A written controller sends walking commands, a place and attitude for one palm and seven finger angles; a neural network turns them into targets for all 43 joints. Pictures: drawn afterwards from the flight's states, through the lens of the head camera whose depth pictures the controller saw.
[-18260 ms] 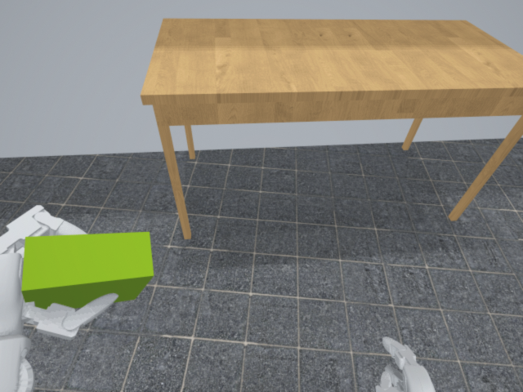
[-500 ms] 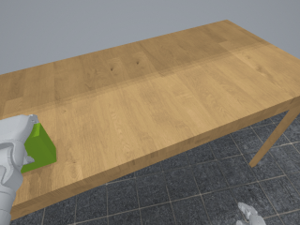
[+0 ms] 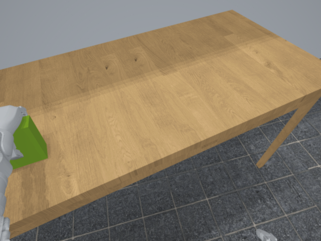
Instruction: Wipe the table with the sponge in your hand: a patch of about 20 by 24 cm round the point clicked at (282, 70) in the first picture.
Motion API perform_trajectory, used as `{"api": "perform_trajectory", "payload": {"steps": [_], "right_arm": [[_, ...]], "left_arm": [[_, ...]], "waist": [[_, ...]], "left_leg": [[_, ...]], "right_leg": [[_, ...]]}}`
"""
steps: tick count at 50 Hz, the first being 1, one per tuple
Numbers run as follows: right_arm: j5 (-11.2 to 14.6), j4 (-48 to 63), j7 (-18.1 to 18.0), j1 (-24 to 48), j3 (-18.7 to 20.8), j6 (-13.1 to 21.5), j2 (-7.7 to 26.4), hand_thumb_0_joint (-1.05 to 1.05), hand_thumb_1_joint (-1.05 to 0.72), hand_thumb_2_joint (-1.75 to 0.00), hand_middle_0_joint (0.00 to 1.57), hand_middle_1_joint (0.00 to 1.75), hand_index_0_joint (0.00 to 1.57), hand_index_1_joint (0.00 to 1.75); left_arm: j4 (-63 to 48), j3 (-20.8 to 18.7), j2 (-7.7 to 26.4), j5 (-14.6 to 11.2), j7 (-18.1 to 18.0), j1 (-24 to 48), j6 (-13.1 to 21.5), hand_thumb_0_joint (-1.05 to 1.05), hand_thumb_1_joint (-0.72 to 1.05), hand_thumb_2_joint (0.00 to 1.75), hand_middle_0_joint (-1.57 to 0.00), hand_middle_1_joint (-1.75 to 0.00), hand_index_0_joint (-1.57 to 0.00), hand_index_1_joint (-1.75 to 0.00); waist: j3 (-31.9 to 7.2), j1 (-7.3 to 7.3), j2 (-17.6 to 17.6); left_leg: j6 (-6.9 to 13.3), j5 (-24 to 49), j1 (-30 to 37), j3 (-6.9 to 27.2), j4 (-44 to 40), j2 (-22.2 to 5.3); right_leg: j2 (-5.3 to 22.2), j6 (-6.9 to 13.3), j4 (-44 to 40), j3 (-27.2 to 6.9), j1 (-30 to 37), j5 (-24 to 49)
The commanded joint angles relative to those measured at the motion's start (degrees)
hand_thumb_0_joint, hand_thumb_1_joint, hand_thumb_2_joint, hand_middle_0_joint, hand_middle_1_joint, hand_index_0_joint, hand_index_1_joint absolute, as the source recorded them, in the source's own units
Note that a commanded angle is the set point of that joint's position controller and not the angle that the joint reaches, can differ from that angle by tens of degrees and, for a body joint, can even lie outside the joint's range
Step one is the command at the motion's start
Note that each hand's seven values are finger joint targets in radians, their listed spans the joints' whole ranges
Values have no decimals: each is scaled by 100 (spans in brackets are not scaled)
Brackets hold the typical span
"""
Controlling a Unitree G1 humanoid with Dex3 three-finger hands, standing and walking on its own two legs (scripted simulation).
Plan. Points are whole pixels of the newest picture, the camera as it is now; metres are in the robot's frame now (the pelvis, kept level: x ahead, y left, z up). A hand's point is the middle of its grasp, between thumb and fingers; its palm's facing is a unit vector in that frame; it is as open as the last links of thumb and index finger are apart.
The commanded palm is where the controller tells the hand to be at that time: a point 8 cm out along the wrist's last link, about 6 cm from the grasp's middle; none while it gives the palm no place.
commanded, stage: wipe forward along the first lane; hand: left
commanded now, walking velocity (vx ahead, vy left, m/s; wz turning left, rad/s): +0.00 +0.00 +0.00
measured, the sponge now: (18, 149) +0.31 +0.41 +0.04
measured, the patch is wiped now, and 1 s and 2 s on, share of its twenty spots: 0.35 0.50 0.50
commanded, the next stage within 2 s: slide across to the middle lane in 0.44 s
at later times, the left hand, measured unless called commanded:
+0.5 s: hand (10, 122) +0.37 +0.44 +0.08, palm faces -0.16 +0.00 -0.99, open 9.8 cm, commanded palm +0.37 +0.43 +0.12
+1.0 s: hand (24, 111) +0.40 +0.42 +0.09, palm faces -0.09 +0.01 -1.00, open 9.8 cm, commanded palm +0.38 +0.39 +0.14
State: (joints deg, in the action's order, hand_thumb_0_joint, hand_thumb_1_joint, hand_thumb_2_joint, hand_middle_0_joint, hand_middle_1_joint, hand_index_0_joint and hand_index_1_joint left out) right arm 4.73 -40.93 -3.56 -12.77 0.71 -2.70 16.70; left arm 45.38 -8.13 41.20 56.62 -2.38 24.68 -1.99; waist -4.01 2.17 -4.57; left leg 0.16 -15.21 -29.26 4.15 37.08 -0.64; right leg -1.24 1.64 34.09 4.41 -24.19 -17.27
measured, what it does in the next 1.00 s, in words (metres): shifts its weight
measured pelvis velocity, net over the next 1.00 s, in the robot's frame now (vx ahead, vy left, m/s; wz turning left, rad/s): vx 0.03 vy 0.04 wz -0.01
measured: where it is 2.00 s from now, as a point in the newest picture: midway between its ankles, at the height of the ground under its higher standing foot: outside the picture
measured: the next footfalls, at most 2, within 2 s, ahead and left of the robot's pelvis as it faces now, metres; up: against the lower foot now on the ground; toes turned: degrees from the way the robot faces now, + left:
none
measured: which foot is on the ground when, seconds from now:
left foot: down 0.00-1.00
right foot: down 0.00-1.00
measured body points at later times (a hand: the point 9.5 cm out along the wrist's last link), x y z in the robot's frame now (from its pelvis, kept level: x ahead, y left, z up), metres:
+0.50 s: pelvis +0.01 +0.02 +0.00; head +0.06 +0.02 +0.45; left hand +0.37 +0.44 +0.14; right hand +0.10 -0.25 -0.13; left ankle +0.04 +0.13 -0.72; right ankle +0.00 -0.10 -0.72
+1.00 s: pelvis +0.03 +0.04 +0.01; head +0.08 +0.04 +0.45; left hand +0.40 +0.41 +0.14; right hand +0.14 -0.22 -0.12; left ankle +0.04 +0.13 -0.72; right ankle +0.00 -0.10 -0.72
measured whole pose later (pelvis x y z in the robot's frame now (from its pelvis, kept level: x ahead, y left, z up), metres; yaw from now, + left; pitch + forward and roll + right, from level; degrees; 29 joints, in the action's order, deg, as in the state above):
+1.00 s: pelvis +0.03 +0.04 +0.01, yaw +0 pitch +9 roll -3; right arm 4.6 -41.9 -2.0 -13.5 1.0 -4.1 15.5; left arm 44.6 -2.8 38.8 55.8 -4.1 31.2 -5.8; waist -4.8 1.6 -3.5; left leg 2.6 -16.5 -27.5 2.7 34.7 1.5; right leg 0.8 -0.2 28.2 3.0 -20.9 -16.6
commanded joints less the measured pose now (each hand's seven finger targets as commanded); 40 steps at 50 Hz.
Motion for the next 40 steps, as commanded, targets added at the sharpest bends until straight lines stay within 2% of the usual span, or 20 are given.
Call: {"api": "perform_trajectory", "payload": {"steps": [1, 2, 4, 10, 11, 13, 14, 16, 17, 20, 21, 26, 27, 29, 31, 33, 35, 37, 39, 40], "right_arm": [[-49, 655, -54, 47, 317, 136, 866, 0, -90, -90, 20, 30, 20, 30], [-46, 675, -46, 41, 320, 118, 878, 0, -90, -90, 20, 30, 20, 30], [-52, 648, -18, -13, 332, 98, 885, 0, -90, -90, 20, 30, 20, 30], [-41, 582, 44, -103, 388, 39, 919, 0, -90, -90, 20, 30, 20, 30], [-40, 553, 44, -118, 383, 14, 944, 0, -90, -90, 20, 30, 20, 30], [-31, 526, 35, -137, 371, 16, 947, 0, -90, -90, 20, 30, 20, 30], [-39, 510, 44, -187, 379, 10, 960, 0, -90, -90, 20, 30, 20, 30], [-25, 518, 43, -177, 365, -8, 961, 0, -90, -90, 20, 30, 20, 30], [-31, 501, 42, -195, 362, -14, 981, 0, -90, -90, 20, 30, 20, 30], [-29, 478, 37, -272, 343, -33, 991, 0, -90, -90, 20, 30, 20, 30], [-29, 483, 37, -286, 340, -29, 984, 0, -90, -90, 20, 30, 20, 30], [-54, 457, 31, -467, 355, -32, 992, 0, -90, -90, 20, 30, 20, 30], [-71, 458, 32, -487, 363, -45, 995, 0, -90, -90, 20, 30, 20, 30], [-63, 525, 54, -483, 379, -31, 927, 0, -90, -90, 20, 30, 20, 30], [-57, 512, 72, -436, 396, -27, 903, 0, -90, -90, 20, 30, 20, 30], [-59, 487, 60, -430, 402, -26, 909, 0, -90, -90, 20, 30, 20, 30], [-29, 492, 61, -344, 383, -22, 884, 0, -90, -90, 20, 30, 20, 30], [-26, 448, 48, -272, 371, 1, 909, 0, -90, -90, 20, 30, 20, 30], [-24, 452, 53, -248, 370, 15, 885, 0, -90, -90, 20, 30, 20, 30], [-11, 456, 47, -188, 356, 20, 868, 0, -90, -90, 20, 30, 20, 30]], "left_arm": [[-381, -477, 1745, 114, -198, 1345, 114, 0, 10, 130, -120, -160, -120, -160], [-351, -694, 1948, 107, -217, 1214, 145, 0, 10, 130, -120, -160, -120, -160], [-320, -569, 1845, 130, -265, 1372, 193, 0, 10, 130, -120, -160, -120, -160], [-117, -592, 1802, 149, -406, 1349, 165, 0, 10, 130, -120, -160, -120, -160], [9, -704, 1964, 174, -418, 1335, 133, 0, 10, 130, -120, -160, -120, -160], [-9, -522, 1862, 167, -404, 1713, 141, 0, 10, 130, -120, -160, -120, -160], [155, -658, 2006, 189, -405, 1571, 115, 0, 10, 130, -120, -160, -120, -160], [177, -552, 1996, 219, -369, 1779, 121, 0, 10, 130, -120, -160, -120, -160], [257, -713, 2191, 240, -349, 1790, 135, 0, 10, 130, -120, -160, -120, -160], [459, -535, 2187, 358, -305, 2104, 154, 0, 10, 130, -120, -160, -120, -160], [433, -387, 2056, 388, -286, 2233, 171, 0, 10, 130, -120, -160, -120, -160], [543, -386, 2187, 494, -303, 2632, 307, 0, 10, 130, -120, -160, -120, -160], [546, -573, 2324, 478, -302, 2521, 343, 0, 10, 130, -120, -160, -120, -160], [255, -216, 1854, 382, -316, 2618, 404, 0, 10, 130, -120, -160, -120, -160], [69, -138, 1672, 284, -352, 2579, 386, 0, 10, 130, -120, -160, -120, -160], [-138, -242, 1705, 127, -392, 2608, 372, 0, 10, 130, -120, -160, -120, -160], [-203, -79, 1480, 8, -411, 2597, 272, 0, 10, 130, -120, -160, -120, -160], [-351, -233, 1649, -45, -423, 2698, 186, 0, 10, 130, -120, -160, -120, -160], [-595, -52, 1527, -24, -409, 2817, 102, 0, 10, 130, -120, -160, -120, -160], [-574, 56, 1418, -15, -387, 2775, 26, 0, 10, 130, -120, -160, -120, -160]], "waist": [[-1102, -148, 400], [-1174, -66, 318], [-1108, -151, 260], [-1186, -166, 383], [-1182, -146, 462], [-1152, -266, 389], [-1172, -191, 404], [-1154, -240, 392], [-1205, -198, 390], [-1058, -291, 230], [-1086, -339, 231], [-1280, -378, 63], [-1427, -289, 21], [-1649, -329, -52], [-1667, -333, -97], [-1803, -313, -67], [-1603, -344, -73], [-1637, -307, -68], [-1770, -328, -164], [-1597, -354, -205]], "left_leg": [[387, 406, 521, -320, -355, 300], [386, 505, 502, -317, -370, 301], [387, 557, 478, -341, -317, 296], [401, 652, 495, -342, -321, 272], [389, 613, 452, -310, -349, 262], [407, 613, 524, -299, -353, 253], [399, 598, 472, -301, -370, 257], [397, 556, 490, -287, -383, 253], [399, 633, 493, -270, -400, 243], [390, 484, 475, -240, -404, 249], [390, 491, 539, -227, -397, 236], [372, 515, 646, -147, -359, 193], [371, 670, 683, -142, -367, 180], [361, 876, 897, -118, -320, 167], [354, 957, 1078, -81, -335, 131], [357, 1162, 1200, -58, -354, 117], [336, 1040, 1209, -24, -446, 112], [344, 1160, 1312, -3, -517, 97], [333, 1268, 1495, 17, -528, 110], [327, 1175, 1494, 31, -571, 113]], "right_leg": [[-67, 83, -665, -296, 404, 877], [-79, 111, -661, -327, 506, 961], [-68, 91, -621, -290, 418, 1072], [-93, 93, -611, -267, 367, 1100], [-103, 100, -602, -245, 362, 1016], [-102, 94, -607, -242, 255, 993], [-105, 100, -612, -234, 315, 961], [-112, 101, -628, -228, 249, 890], [-118, 123, -634, -244, 308, 946], [-135, 132, -640, -212, 77, 713], [-149, 138, -634, -195, -14, 685], [-191, 181, -574, -174, -206, 574], [-192, 205, -564, -190, -98, 685], [-194, 195, -520, -155, -99, 818], [-201, 201, -559, -143, -142, 816], [-200, 199, -574, -147, -2, 966], [-188, 187, -633, -111, -42, 848], [-174, 203, -681, -126, 68, 932], [-163, 196, -699, -116, 137, 973], [-160, 198, -743, -110, 88, 890]]}}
